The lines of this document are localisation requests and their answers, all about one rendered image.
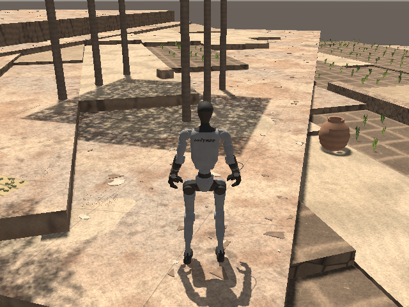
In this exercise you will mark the right robot forearm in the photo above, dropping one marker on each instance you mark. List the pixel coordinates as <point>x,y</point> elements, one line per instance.
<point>234,168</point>

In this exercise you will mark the left robot upper arm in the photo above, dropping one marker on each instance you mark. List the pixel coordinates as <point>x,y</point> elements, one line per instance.
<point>184,135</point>

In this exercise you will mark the robot right hand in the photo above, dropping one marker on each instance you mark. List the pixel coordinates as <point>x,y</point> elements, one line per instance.
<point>238,179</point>

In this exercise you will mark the right robot shin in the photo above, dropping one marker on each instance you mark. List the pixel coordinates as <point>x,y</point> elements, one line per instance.
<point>220,230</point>

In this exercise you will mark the left robot forearm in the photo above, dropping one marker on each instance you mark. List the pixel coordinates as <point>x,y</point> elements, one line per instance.
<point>175,169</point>

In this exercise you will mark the right robot thigh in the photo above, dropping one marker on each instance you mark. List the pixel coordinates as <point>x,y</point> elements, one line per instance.
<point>219,190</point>

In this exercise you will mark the right robot upper arm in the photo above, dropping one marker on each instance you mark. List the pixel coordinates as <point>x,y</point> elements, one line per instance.
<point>228,146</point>

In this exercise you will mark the robot left hand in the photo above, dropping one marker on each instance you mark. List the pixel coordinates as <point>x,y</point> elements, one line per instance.
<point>171,180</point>

